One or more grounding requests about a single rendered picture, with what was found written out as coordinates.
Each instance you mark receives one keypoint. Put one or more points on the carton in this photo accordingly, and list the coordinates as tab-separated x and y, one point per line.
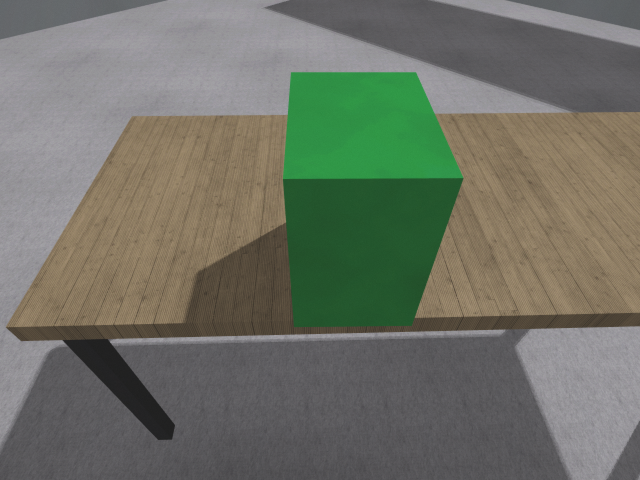
369	184

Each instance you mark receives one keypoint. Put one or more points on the table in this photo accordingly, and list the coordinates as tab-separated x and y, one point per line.
182	233

